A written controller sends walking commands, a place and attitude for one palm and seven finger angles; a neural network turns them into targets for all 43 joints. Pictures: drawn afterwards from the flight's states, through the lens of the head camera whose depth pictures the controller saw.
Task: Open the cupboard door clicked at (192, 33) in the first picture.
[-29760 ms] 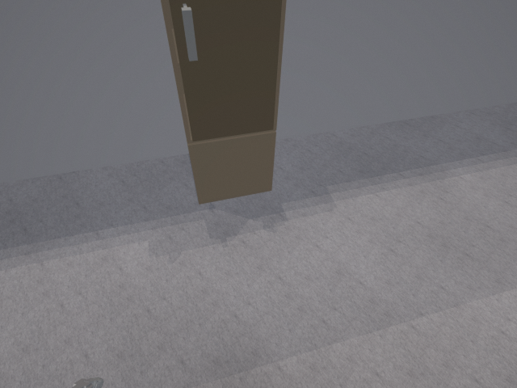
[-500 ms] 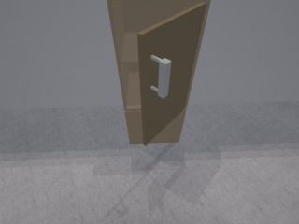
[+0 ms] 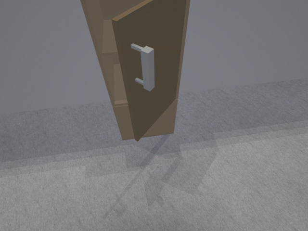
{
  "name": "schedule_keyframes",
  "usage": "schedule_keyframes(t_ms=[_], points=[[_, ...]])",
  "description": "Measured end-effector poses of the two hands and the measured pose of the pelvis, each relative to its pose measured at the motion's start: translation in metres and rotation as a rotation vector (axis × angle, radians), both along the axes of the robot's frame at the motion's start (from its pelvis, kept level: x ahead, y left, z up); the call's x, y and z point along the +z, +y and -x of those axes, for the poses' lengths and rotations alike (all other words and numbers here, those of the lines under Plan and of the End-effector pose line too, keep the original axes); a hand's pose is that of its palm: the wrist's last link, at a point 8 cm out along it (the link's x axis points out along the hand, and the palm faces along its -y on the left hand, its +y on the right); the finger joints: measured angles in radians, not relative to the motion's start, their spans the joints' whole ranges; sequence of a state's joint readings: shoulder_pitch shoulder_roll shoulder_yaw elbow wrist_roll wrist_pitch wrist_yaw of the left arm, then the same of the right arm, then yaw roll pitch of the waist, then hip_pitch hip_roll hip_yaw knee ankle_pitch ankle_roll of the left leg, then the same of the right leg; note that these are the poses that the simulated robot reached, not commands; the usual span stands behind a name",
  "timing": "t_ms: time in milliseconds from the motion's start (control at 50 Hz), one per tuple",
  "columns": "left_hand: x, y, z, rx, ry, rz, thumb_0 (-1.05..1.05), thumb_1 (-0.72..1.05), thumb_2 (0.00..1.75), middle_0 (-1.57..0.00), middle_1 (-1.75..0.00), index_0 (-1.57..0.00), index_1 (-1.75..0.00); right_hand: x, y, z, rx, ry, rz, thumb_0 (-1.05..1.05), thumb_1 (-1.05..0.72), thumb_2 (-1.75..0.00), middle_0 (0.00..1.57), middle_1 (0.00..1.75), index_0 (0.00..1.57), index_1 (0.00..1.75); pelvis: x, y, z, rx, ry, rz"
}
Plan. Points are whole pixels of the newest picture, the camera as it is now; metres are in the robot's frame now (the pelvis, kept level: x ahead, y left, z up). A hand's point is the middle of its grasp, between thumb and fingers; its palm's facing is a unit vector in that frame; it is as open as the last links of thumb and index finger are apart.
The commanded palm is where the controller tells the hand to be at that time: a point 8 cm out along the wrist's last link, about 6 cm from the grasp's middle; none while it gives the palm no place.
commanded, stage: walk to a spot facing it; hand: left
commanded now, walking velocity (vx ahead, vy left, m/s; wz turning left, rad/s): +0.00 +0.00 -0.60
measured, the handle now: (142, 67) +0.56 +0.08 +0.10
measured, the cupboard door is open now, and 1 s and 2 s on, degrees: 45 45 45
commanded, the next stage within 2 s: none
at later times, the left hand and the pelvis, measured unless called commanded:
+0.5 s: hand out of the picture +0.10 +0.17 -0.15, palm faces -0.16 -0.95 -0.26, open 7.4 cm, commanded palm none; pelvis +0.02 -0.02 +0.01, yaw -16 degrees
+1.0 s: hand (131, 184) +0.28 +0.10 -0.16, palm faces -0.58 -0.77 -0.26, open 7.4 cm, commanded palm none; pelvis +0.05 +0.00 -0.01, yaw -36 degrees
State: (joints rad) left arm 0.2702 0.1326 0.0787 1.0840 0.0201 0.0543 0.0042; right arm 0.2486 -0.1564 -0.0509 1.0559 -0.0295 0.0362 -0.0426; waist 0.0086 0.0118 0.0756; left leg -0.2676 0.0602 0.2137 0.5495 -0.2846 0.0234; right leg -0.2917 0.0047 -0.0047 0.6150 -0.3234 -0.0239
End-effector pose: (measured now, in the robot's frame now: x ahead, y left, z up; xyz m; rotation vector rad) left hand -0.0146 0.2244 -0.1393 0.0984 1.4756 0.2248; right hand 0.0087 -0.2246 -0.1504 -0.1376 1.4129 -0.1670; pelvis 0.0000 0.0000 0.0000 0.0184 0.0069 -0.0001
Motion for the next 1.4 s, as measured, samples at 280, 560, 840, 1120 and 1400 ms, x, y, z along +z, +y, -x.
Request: schedule_keyframes(t_ms=[280, 560, 840, 1120, 1400], points=[[0.024, -0.010, -0.079, -0.173, -0.118, -0.099, 0.00, 0.91, 0.89, -0.20, -0.30, -0.20, -0.29, 0.008, -0.060, -0.059, -0.092, -0.180, 0.027, 0.01, -0.90, -0.90, 0.20, 0.30, 0.20, 0.29, 0.007, -0.030, -0.008, -0.156, 0.015, -0.024], [0.015, 0.003, -0.131, -0.310, -0.121, -0.041, 0.01, 0.90, 0.89, -0.21, -0.30, -0.21, -0.30, 0.039, -0.051, -0.105, -0.172, -0.335, 0.094, 0.01, -0.90, -0.90, 0.20, 0.30, 0.20, 0.29, 0.010, -0.006, -0.030, -0.313, 0.033, -0.007], [0.007, 0.003, -0.250, -0.568, -0.201, 0.015, 0.01, 0.91, 0.89, -0.20, -0.30, -0.20, -0.29, 0.040, -0.004, 0.009, -0.368, -0.139, 0.142, 0.01, -0.90, -0.90, 0.20, 0.30, 0.20, 0.29, 0.008, 0.020, -0.049, -0.507, 0.033, 0.046], [0.018, -0.118, -0.320, -0.882, -0.330, 0.029, 0.01, 0.91, 0.89, -0.20, -0.30, -0.20, -0.29, 0.010, 0.000, 0.122, -0.707, 0.028, 0.093, 0.01, -0.90, -0.90, 0.20, 0.30, 0.20, 0.29, -0.003, -0.008, -0.051, -0.700, 0.016, 0.022], [0.000, -0.155, -0.351, -1.005, -0.233, 0.144, 0.01, 0.91, 0.89, -0.21, -0.30, -0.20, -0.30, 0.032, 0.024, 0.075, -0.810, -0.130, 0.154, 0.01, -0.90, -0.90, 0.20, 0.30, 0.20, 0.29, 0.001, -0.014, -0.092, -0.884, 0.036, 0.034]])
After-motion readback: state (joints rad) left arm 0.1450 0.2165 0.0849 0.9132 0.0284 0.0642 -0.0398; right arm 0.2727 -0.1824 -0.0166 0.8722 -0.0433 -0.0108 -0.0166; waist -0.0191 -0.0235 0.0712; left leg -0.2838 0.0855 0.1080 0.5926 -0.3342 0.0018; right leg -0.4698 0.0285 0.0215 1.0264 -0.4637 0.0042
